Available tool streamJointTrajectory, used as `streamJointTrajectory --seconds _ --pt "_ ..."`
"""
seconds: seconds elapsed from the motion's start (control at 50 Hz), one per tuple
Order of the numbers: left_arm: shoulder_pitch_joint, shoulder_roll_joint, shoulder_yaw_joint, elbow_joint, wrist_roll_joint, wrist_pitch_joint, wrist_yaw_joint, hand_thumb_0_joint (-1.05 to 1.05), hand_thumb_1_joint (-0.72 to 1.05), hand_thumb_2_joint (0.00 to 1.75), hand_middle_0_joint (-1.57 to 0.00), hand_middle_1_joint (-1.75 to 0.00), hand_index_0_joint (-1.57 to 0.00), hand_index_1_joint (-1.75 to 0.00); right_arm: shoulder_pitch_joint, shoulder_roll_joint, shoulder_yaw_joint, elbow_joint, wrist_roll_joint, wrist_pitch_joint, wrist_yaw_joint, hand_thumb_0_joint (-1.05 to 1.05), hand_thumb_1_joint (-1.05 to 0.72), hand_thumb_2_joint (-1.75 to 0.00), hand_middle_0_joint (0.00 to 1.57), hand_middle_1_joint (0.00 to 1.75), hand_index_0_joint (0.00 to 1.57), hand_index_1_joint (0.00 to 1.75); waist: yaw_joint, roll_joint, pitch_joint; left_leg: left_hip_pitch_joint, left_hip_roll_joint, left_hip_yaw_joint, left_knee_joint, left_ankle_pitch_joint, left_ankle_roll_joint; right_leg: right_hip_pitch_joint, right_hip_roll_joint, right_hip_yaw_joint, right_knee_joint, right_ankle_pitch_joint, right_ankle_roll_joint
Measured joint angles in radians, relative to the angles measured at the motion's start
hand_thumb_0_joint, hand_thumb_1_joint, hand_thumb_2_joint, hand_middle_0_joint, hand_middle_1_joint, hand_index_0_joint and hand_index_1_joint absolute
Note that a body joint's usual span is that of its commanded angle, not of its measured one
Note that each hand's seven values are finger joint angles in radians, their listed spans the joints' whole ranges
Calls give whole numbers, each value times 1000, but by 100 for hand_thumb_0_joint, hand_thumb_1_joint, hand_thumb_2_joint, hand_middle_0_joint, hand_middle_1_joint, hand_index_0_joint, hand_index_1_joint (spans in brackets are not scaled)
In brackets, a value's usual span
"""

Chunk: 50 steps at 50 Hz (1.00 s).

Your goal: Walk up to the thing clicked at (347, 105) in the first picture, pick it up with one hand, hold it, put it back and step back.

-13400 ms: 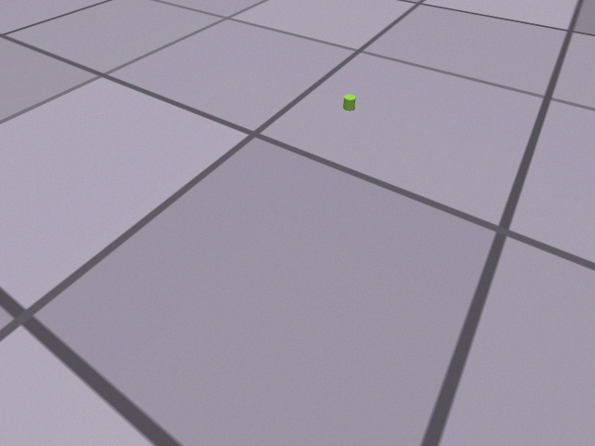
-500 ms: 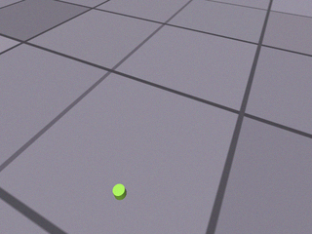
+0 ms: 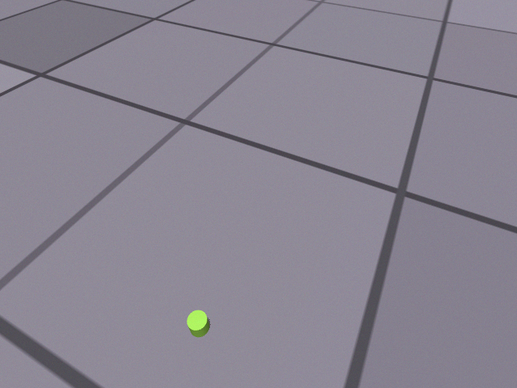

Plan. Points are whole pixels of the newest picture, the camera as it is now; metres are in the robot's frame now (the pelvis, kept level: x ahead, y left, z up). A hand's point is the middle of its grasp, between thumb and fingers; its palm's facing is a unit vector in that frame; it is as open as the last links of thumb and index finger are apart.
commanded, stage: stand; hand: left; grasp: from above
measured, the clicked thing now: (198, 323) +0.49 +0.23 -0.74
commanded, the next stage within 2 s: rise first in 0.46 s
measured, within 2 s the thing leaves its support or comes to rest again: neither
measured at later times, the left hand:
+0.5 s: hand out of the picture +0.06 +0.25 -0.16, palm faces -0.03 -0.94 -0.33, open 7.3 cm
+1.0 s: hand out of the picture +0.14 +0.25 -0.19, palm faces -0.09 -0.92 -0.37, open 12.4 cm
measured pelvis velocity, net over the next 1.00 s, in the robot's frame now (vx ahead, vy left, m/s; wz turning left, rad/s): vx -0.01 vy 0.00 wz -0.01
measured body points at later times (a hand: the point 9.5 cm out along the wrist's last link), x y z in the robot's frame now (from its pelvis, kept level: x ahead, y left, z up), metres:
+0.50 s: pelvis +0.00 +0.00 +0.00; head +0.01 +0.00 +0.45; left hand +0.07 +0.30 -0.14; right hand +0.08 -0.30 -0.13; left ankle +0.00 +0.12 -0.75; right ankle -0.02 -0.15 -0.75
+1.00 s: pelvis -0.01 +0.00 -0.04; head +0.05 +0.01 +0.41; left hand +0.14 +0.30 -0.16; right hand +0.09 -0.27 -0.15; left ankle +0.00 +0.12 -0.75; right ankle -0.02 -0.15 -0.75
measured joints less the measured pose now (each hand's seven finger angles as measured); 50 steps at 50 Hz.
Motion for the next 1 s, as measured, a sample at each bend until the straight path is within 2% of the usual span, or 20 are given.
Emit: streamJointTrajectory --seconds 0.58,0.64,0.7,0.76,0.8,0.9,1.0 --pt "11 0 3 0 0 1 -2 0 90 90 -20 -30 -21 -30 8 3 0 0 0 0 1 0 -91 -90 20 30 21 30 1 -1 1 -2 -1 -1 -2 2 1 -2 -1 -1 -2 1 0" --pt "-13 -15 30 -52 -27 -17 17 0 86 92 -20 -34 -20 -34 53 11 6 -128 41 -17 -25 0 -93 -90 20 30 21 30 -3 0 -1 -77 -2 -8 59 -16 2 -78 -3 -5 67 -23 -3" --pt "-115 -21 76 -30 -16 -18 13 0 76 93 -19 -44 -19 -44 67 40 4 -219 53 -30 -37 0 -94 -91 20 30 21 30 -6 -7 10 -168 3 -12 133 -36 0 -169 1 -6 144 -46 -5" --pt "-184 -6 127 -30 32 -14 -12 0 61 93 -17 -59 -17 -59 77 79 -7 -277 41 -35 -35 0 -94 -91 20 30 21 30 -17 -20 -6 -265 13 -11 208 -60 -4 -267 9 -2 219 -69 -10" --pt "-191 3 154 -63 64 2 -27 0 49 93 -15 -70 -16 -68 93 99 -15 -309 34 -34 -30 0 -94 -91 20 30 21 30 -22 -27 -22 -308 18 -8 250 -79 -6 -313 14 4 261 -85 -12" --pt "-148 1 146 -153 120 87 -34 0 15 95 -9 -91 -12 -89 141 109 -22 -373 36 -24 -24 0 -94 -90 20 30 21 30 -33 -12 -61 -366 23 -7 320 -119 -5 -366 18 8 319 -117 -11" --pt "-95 -14 146 -222 139 154 -21 0 -19 97 -7 -102 -9 -100 148 99 -28 -430 35 -45 -16 1 -92 -90 20 30 21 30 -36 6 -89 -464 26 -10 428 -170 -1 -461 19 9 419 -165 -7"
